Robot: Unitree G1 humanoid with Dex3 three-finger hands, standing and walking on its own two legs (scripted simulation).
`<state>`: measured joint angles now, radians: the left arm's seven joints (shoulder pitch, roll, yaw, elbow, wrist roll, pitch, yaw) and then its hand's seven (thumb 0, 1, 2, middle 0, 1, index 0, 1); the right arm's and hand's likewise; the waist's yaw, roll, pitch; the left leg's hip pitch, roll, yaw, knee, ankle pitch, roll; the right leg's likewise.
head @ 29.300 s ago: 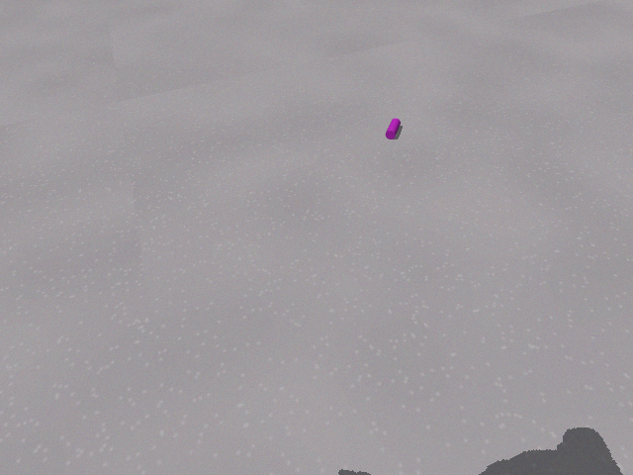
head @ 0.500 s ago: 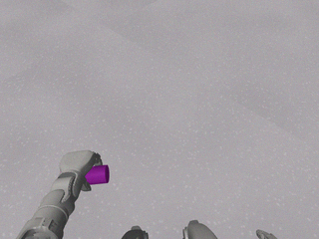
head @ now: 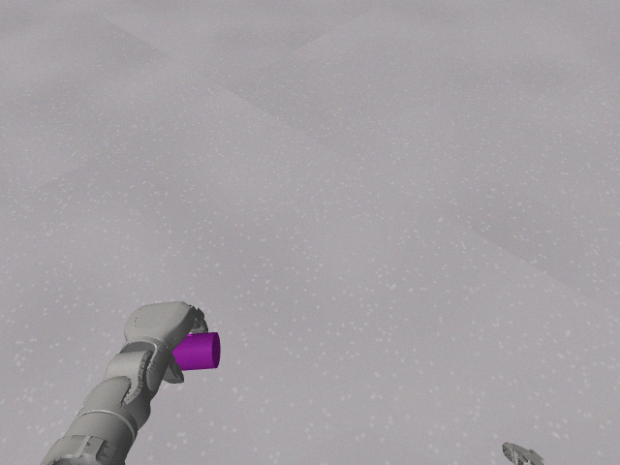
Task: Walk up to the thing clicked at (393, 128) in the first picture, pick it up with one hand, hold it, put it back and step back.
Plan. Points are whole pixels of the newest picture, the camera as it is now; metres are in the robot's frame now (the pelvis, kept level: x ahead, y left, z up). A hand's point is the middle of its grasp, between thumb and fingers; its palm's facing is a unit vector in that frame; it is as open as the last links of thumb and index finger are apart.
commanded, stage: hold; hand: left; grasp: from above
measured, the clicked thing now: (174, 352) +0.32 +0.23 -0.10
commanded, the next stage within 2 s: crouch in 1.70 s
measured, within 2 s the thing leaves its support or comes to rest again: neither
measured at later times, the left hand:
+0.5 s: hand (164, 357) +0.29 +0.22 -0.04, palm faces -0.49 -0.03 -0.87, open 8.2 cm
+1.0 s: hand (165, 369) +0.27 +0.21 -0.02, palm faces -0.47 -0.03 -0.88, open 8.2 cm
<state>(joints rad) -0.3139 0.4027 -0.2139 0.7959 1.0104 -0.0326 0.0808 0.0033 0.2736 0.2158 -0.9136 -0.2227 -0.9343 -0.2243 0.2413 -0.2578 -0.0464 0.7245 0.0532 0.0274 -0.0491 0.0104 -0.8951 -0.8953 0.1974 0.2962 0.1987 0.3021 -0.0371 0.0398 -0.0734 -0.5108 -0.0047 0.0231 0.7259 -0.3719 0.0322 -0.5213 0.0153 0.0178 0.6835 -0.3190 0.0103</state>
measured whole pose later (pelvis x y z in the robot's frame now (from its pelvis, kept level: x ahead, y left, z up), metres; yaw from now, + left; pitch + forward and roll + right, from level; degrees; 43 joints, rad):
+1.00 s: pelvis -0.02 -0.01 +0.02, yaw +0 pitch +1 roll +0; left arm -0.24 0.41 -0.23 0.66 0.99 -0.05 -0.03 0.00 0.26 0.27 -0.88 -0.29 -0.90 -0.30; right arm 0.19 -0.27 -0.03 0.69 0.06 0.07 -0.07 0.01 -0.90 -0.90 0.20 0.30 0.20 0.30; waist 0.00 0.06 -0.01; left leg -0.28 -0.01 0.03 0.51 -0.25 0.02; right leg -0.31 0.01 0.03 0.50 -0.21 0.00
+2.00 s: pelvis -0.01 -0.01 +0.02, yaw +0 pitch +2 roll +0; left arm -0.24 0.41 -0.22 0.67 1.00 -0.06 0.00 0.00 0.25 0.29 -0.87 -0.33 -0.89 -0.33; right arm 0.18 -0.26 -0.03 0.69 0.06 0.09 -0.06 0.01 -0.90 -0.90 0.20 0.30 0.20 0.30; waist -0.01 0.05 0.00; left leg -0.26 -0.02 0.03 0.48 -0.25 0.02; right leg -0.29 0.01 0.03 0.47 -0.21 0.00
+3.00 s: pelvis -0.08 +0.00 -0.29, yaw -1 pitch +39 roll -5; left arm -0.87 0.56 0.01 1.31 1.25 -0.16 0.36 0.00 0.24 0.29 -0.88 -0.32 -0.90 -0.32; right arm 0.20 -0.25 -0.02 0.72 -0.09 -0.06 0.06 0.01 -0.90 -0.90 0.20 0.30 0.20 0.30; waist -0.20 0.04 -0.17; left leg -2.00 -0.03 -0.03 1.99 -0.68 0.04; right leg -1.98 -0.01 -0.06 1.92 -0.63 0.00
